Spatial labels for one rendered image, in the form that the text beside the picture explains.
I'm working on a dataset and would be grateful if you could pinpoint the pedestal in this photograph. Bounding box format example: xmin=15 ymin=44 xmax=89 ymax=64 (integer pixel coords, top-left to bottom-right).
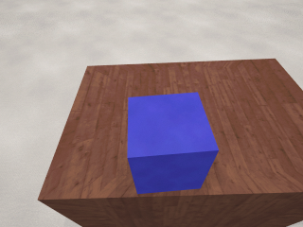
xmin=38 ymin=59 xmax=303 ymax=227

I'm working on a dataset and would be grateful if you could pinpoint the carton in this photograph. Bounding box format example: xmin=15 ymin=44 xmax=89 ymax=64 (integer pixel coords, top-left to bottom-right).
xmin=127 ymin=92 xmax=219 ymax=194

